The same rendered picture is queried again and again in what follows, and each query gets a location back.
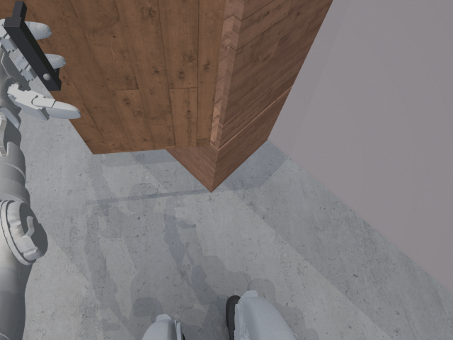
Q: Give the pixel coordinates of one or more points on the robot left upper arm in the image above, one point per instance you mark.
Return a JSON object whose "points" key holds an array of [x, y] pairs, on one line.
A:
{"points": [[22, 241]]}

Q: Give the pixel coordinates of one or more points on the robot left shin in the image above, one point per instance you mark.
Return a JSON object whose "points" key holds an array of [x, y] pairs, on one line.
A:
{"points": [[162, 317]]}

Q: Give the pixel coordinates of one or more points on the robot left hand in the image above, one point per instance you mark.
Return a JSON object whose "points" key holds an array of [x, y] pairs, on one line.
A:
{"points": [[31, 102]]}

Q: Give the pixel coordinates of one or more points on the right robot foot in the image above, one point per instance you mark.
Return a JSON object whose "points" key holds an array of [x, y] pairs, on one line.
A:
{"points": [[230, 312]]}

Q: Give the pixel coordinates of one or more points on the robot left forearm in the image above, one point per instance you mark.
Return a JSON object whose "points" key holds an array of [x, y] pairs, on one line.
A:
{"points": [[12, 160]]}

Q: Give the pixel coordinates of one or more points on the cupboard door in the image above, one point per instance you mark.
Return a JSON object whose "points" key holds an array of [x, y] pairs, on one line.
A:
{"points": [[143, 73]]}

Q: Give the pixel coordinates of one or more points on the handle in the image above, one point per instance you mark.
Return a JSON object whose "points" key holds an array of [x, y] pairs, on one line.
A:
{"points": [[23, 38]]}

